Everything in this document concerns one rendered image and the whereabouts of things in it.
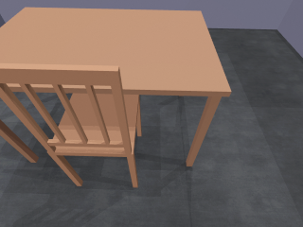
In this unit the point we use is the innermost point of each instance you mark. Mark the table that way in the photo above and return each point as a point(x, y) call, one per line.
point(159, 53)

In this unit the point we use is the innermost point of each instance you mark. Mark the chair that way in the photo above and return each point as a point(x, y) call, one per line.
point(102, 125)

